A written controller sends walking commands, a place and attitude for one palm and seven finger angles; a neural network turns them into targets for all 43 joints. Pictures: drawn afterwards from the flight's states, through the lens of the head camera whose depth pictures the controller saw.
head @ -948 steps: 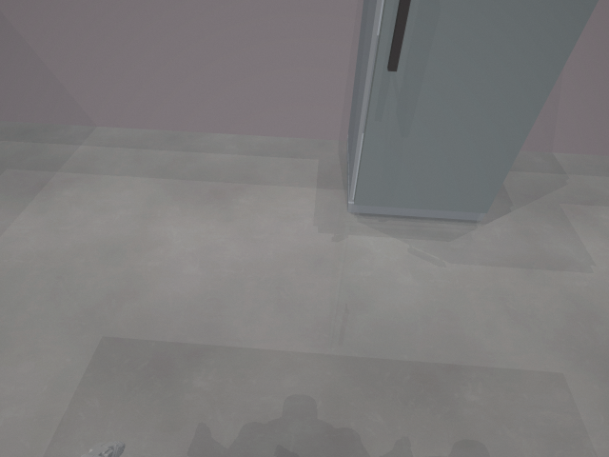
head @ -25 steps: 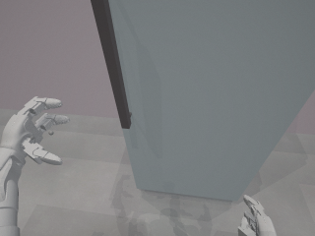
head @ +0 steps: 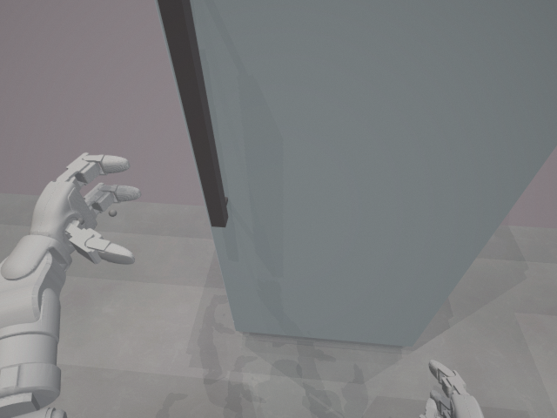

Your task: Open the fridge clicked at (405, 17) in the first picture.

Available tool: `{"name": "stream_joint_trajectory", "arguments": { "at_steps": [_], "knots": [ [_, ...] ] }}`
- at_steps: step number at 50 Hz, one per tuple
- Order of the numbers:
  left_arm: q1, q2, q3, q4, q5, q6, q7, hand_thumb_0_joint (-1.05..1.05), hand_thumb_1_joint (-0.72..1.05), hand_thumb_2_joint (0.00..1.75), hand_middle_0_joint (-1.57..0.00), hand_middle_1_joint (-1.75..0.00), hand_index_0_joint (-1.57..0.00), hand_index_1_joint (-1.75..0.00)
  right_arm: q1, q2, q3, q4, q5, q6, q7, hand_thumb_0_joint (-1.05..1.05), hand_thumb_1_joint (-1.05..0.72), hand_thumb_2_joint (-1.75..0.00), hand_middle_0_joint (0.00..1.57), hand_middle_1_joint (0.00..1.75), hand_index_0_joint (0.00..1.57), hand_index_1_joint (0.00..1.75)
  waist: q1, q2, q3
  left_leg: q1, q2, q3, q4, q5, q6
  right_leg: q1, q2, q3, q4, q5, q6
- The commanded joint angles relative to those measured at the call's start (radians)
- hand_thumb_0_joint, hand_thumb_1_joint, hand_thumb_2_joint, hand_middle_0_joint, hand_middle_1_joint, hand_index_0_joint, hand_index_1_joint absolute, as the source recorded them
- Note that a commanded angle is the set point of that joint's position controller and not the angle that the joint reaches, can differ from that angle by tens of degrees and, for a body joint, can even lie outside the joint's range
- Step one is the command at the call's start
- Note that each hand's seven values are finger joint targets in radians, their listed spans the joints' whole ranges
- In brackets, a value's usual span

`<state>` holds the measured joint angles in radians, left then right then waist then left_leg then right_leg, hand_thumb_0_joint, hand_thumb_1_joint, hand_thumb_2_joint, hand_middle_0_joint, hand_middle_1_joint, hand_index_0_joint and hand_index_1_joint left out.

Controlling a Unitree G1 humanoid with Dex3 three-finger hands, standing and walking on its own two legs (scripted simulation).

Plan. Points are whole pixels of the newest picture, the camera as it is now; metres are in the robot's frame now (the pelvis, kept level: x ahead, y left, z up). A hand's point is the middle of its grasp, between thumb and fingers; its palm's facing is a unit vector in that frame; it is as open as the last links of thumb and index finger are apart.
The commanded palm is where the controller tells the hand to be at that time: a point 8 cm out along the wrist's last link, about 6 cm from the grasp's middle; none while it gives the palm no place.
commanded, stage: move the hooked fingers beside the handle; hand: left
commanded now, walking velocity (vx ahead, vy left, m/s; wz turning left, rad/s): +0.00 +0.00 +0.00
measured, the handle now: (203, 115) +0.50 +0.15 +0.20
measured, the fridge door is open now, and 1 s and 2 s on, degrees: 0 0 0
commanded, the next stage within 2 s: feel for the door with the fingertips in 1.70 s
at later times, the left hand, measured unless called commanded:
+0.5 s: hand (146, 176) +0.40 +0.22 +0.16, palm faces -0.03 -1.00 -0.02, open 14.0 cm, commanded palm +0.37 +0.27 +0.15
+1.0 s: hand (167, 164) +0.45 +0.20 +0.14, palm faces -0.02 -1.00 -0.02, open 14.0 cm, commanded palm +0.42 +0.26 +0.14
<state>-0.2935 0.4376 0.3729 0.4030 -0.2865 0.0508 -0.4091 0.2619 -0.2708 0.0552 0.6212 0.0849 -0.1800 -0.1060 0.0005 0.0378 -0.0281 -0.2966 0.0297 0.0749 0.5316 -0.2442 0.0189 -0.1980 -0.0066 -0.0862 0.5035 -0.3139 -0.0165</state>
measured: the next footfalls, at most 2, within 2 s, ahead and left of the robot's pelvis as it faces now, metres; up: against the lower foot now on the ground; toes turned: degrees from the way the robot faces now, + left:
none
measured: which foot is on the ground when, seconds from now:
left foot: down 0.00-1.00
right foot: down 0.00-1.00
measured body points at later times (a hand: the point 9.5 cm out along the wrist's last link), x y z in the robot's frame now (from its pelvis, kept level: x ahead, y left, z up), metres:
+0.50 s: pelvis +0.00 +0.00 +0.00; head +0.01 -0.01 +0.45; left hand +0.39 +0.27 +0.16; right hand +0.11 -0.26 -0.10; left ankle +0.02 +0.11 -0.74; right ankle -0.03 -0.11 -0.74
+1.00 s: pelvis +0.01 -0.01 -0.01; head +0.04 -0.02 +0.44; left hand +0.44 +0.26 +0.15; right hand +0.06 -0.28 -0.12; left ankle +0.02 +0.11 -0.74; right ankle -0.03 -0.11 -0.74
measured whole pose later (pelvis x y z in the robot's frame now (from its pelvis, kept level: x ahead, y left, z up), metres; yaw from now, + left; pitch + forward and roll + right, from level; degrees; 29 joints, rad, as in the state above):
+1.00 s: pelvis +0.01 -0.01 -0.01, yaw -1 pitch +6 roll +0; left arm -0.72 0.50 0.36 0.95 -0.19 -0.12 -0.35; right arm 0.37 -0.30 0.02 0.66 0.07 -0.05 -0.07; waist -0.08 0.03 -0.05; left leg -0.42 0.05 0.09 0.59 -0.27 0.01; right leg -0.34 0.01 -0.07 0.57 -0.34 -0.03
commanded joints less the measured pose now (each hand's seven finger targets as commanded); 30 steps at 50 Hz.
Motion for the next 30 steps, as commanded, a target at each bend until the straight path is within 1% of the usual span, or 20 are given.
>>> {"name": "stream_joint_trajectory", "arguments": {
  "at_steps": [1, 2, 3, 5, 6, 7, 9, 12, 16, 17, 18, 20, 22, 23, 25, 26, 27, 28, 29, 30],
  "knots": [
    [-0.444, 0.212, 0.015, -0.269, -0.017, -0.094, 0.018, 0.0, -0.5, 0.3, -0.3, -1.2, -0.3, -1.2, -0.09, -0.124, -0.048, -0.141, -0.001, -0.057, -0.014, 0.0, -0.9, -0.9, 0.2, 0.3, 0.2, 0.3, -0.017, 0.059, -0.235, 0.259, -0.008, -0.098, -0.054, 0.217, 0.02, -0.098, 0.015, 0.031, -0.07, 0.264, -0.005],
    [-0.436, 0.204, 0.007, -0.26, -0.018, -0.095, 0.024, 0.0, -0.5, 0.3, -0.3, -1.2, -0.3, -1.2, -0.083, -0.124, -0.048, -0.136, -0.002, -0.055, -0.013, 0.0, -0.9, -0.9, 0.2, 0.3, 0.2, 0.3, -0.014, 0.027, -0.231, 0.258, -0.004, -0.098, -0.052, 0.228, 0.023, -0.092, 0.017, 0.03, -0.072, 0.269, -0.006],
    [-0.444, 0.199, 0.004, -0.251, -0.015, -0.094, 0.03, 0.0, -0.5, 0.3, -0.3, -1.2, -0.3, -1.2, -0.084, -0.125, -0.049, -0.134, -0.002, -0.054, -0.012, 0.0, -0.9, -0.9, 0.2, 0.3, 0.2, 0.3, -0.014, 0.053, -0.232, 0.262, -0.005, -0.099, -0.059, 0.218, 0.02, -0.1, 0.017, 0.031, -0.072, 0.26, -0.006],
    [-0.441, 0.193, 0.003, -0.203, -0.008, -0.083, 0.046, 0.0, -0.5, 0.3, -0.3, -1.2, -0.3, -1.2, -0.077, -0.128, -0.049, -0.124, -0.004, -0.048, -0.012, 0.0, -0.9, -0.9, 0.2, 0.3, 0.2, 0.3, -0.012, 0.033, -0.22, 0.248, -0.006, -0.104, -0.067, 0.192, 0.018, -0.107, 0.015, 0.029, -0.074, 0.24, -0.006],
    [-0.446, 0.206, 0.017, -0.159, -0.005, -0.074, 0.055, 0.0, -0.5, 0.3, -0.3, -1.2, -0.3, -1.2, -0.072, -0.132, -0.05, -0.115, -0.003, -0.041, -0.013, 0.0, -0.9, -0.9, 0.2, 0.3, 0.2, 0.3, -0.015, 0.005, -0.199, 0.232, -0.005, -0.104, -0.069, 0.178, 0.018, -0.114, 0.015, 0.027, -0.078, 0.231, -0.005],
    [-0.43, 0.234, 0.037, -0.131, 0.0, -0.067, 0.06, 0.0, -0.5, 0.3, -0.3, -1.2, -0.3, -1.2, -0.065, -0.137, -0.051, -0.111, -0.005, -0.033, -0.011, 0.0, -0.9, -0.9, 0.2, 0.3, 0.2, 0.3, -0.003, -0.027, -0.197, 0.213, -0.004, -0.099, -0.069, 0.179, 0.021, -0.098, 0.014, 0.031, -0.082, 0.235, -0.005],
    [-0.481, 0.221, 0.018, -0.096, 0.013, -0.054, 0.072, 0.0, -0.5, 0.3, -0.3, -1.2, -0.3, -1.2, -0.071, -0.134, -0.048, -0.114, -0.001, -0.021, -0.01, 0.0, -0.9, -0.9, 0.2, 0.3, 0.2, 0.3, -0.011, -0.007, -0.18, 0.192, -0.008, -0.095, -0.076, 0.155, 0.019, -0.109, 0.009, 0.034, -0.081, 0.219, -0.004],
    [-0.527, 0.269, 0.045, -0.047, 0.03, -0.068, 0.088, 0.0, -0.5, 0.3, -0.3, -1.2, -0.3, -1.2, -0.055, -0.139, -0.05, -0.107, -0.007, -0.006, -0.007, 0.0, -0.9, -0.9, 0.2, 0.3, 0.2, 0.3, -0.011, -0.017, -0.198, 0.184, -0.006, -0.091, -0.067, 0.161, 0.022, -0.098, 0.009, 0.04, -0.082, 0.217, -0.005],
    [-0.693, 0.248, 0.004, -0.075, 0.037, -0.135, 0.085, 0.0, -0.5, 0.3, -0.3, -1.2, -0.3, -1.2, -0.039, -0.136, -0.051, -0.1, -0.011, -0.006, -0.007, 0.0, -0.9, -0.9, 0.2, 0.3, 0.2, 0.3, -0.042, 0.065, -0.274, 0.249, -0.007, -0.099, -0.05, 0.185, 0.019, -0.113, 0.013, 0.046, -0.07, 0.23, -0.008],
    [-0.703, 0.26, 0.007, -0.078, 0.038, -0.153, 0.083, 0.0, -0.5, 0.3, -0.3, -1.2, -0.3, -1.2, -0.03, -0.139, -0.053, -0.095, -0.013, -0.005, -0.006, 0.0, -0.9, -0.9, 0.2, 0.3, 0.2, 0.3, -0.039, 0.045, -0.297, 0.254, -0.003, -0.099, -0.041, 0.208, 0.021, -0.095, 0.014, 0.046, -0.066, 0.248, -0.011],
    [-0.702, 0.254, 0.008, -0.075, 0.036, -0.164, 0.08, 0.0, -0.5, 0.3, -0.3, -1.2, -0.3, -1.2, -0.027, -0.139, -0.054, -0.095, -0.013, -0.006, -0.005, 0.0, -0.9, -0.9, 0.2, 0.3, 0.2, 0.3, -0.04, 0.065, -0.319, 0.276, -0.005, -0.099, -0.037, 0.232, 0.022, -0.093, 0.016, 0.05, -0.063, 0.273, -0.011],
    [-0.67, 0.236, 0.0, -0.017, 0.031, -0.167, 0.071, 0.0, -0.5, 0.3, -0.3, -1.2, -0.3, -1.2, -0.016, -0.141, -0.057, -0.085, -0.012, -0.004, -0.002, 0.0, -0.9, -0.9, 0.2, 0.3, 0.2, 0.3, -0.037, 0.067, -0.31, 0.266, -0.007, -0.1, -0.034, 0.236, 0.018, -0.098, 0.015, 0.045, -0.058, 0.283, -0.012],
    [-0.632, 0.221, -0.009, 0.073, 0.026, -0.153, 0.059, 0.0, -0.5, 0.3, -0.3, -1.2, -0.3, -1.2, -0.001, -0.148, -0.061, -0.073, -0.01, 0.006, 0.0, 0.0, -0.9, -0.9, 0.2, 0.3, 0.2, 0.3, -0.037, -0.01, -0.272, 0.221, -0.005, -0.09, -0.031, 0.231, 0.024, -0.093, 0.014, 0.042, -0.058, 0.299, -0.009],
    [-0.612, 0.217, -0.008, 0.115, 0.024, -0.136, 0.053, 0.0, -0.5, 0.3, -0.3, -1.2, -0.3, -1.2, -0.003, -0.15, -0.061, -0.078, -0.007, 0.01, 0.002, 0.0, -0.9, -0.9, 0.2, 0.3, 0.2, 0.3, -0.032, -0.011, -0.24, 0.188, -0.009, -0.082, -0.033, 0.211, 0.026, -0.103, 0.013, 0.046, -0.057, 0.3, -0.006],
    [-0.62, 0.233, -0.004, 0.178, 0.031, -0.116, 0.052, 0.0, -0.5, 0.3, -0.3, -1.2, -0.3, -1.2, 0.007, -0.157, -0.063, -0.074, -0.004, 0.024, 0.004, 0.0, -0.9, -0.9, 0.2, 0.3, 0.2, 0.3, -0.032, -0.022, -0.196, 0.144, -0.012, -0.08, -0.037, 0.178, 0.024, -0.122, 0.011, 0.045, -0.057, 0.278, -0.004],
    [-0.661, 0.217, -0.024, 0.184, 0.033, -0.114, 0.054, 0.0, -0.5, 0.3, -0.3, -1.2, -0.3, -1.2, 0.011, -0.158, -0.065, -0.075, -0.004, 0.029, 0.004, 0.0, -0.9, -0.9, 0.2, 0.3, 0.2, 0.3, -0.045, -0.04, -0.184, 0.136, -0.013, -0.08, -0.035, 0.164, 0.026, -0.142, 0.01, 0.043, -0.058, 0.264, -0.002],
    [-0.677, 0.243, -0.008, 0.187, 0.037, -0.121, 0.059, 0.0, -0.5, 0.3, -0.3, -1.2, -0.3, -1.2, 0.017, -0.16, -0.068, -0.073, -0.004, 0.033, 0.006, 0.0, -0.9, -0.9, 0.2, 0.3, 0.2, 0.3, -0.04, -0.058, -0.193, 0.128, -0.011, -0.077, -0.028, 0.171, 0.029, -0.129, 0.008, 0.047, -0.055, 0.268, -0.002],
    [-0.7, 0.244, -0.012, 0.175, 0.042, -0.129, 0.062, 0.0, -0.5, 0.3, -0.3, -1.2, -0.3, -1.2, 0.02, -0.161, -0.069, -0.081, -0.005, 0.036, 0.007, 0.0, -0.9, -0.9, 0.2, 0.3, 0.2, 0.3, -0.042, -0.042, -0.218, 0.138, -0.012, -0.076, -0.027, 0.183, 0.03, -0.127, 0.01, 0.051, -0.05, 0.278, -0.001],
    [-0.727, 0.282, 0.017, 0.17, 0.047, -0.141, 0.072, 0.0, -0.5, 0.3, -0.3, -1.2, -0.3, -1.2, 0.028, -0.161, -0.07, -0.081, -0.008, 0.039, 0.008, 0.0, -0.9, -0.9, 0.2, 0.3, 0.2, 0.3, -0.038, -0.029, -0.24, 0.141, -0.014, -0.077, -0.022, 0.182, 0.03, -0.123, 0.011, 0.055, -0.047, 0.275, -0.001],
    [-0.777, 0.285, 0.01, 0.15, 0.052, -0.162, 0.078, 0.0, -0.5, 0.3, -0.3, -1.2, -0.3, -1.2, 0.032, -0.16, -0.069, -0.078, -0.009, 0.041, 0.008, 0.0, -0.9, -0.9, 0.2, 0.3, 0.2, 0.3, -0.049, -0.001, -0.257, 0.154, -0.015, -0.076, -0.018, 0.184, 0.029, -0.126, 0.011, 0.059, -0.046, 0.274, -0.001]
  ]
}}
